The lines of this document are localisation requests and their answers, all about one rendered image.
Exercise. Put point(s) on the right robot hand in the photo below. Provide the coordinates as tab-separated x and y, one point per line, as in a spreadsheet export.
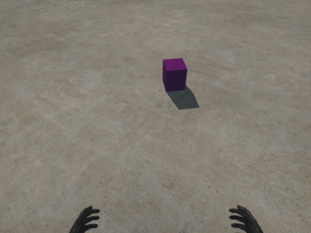
251	225

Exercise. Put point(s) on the left robot hand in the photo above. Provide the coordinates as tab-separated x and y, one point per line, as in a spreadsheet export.
84	217

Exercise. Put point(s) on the carton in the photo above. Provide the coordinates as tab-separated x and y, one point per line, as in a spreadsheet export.
174	74

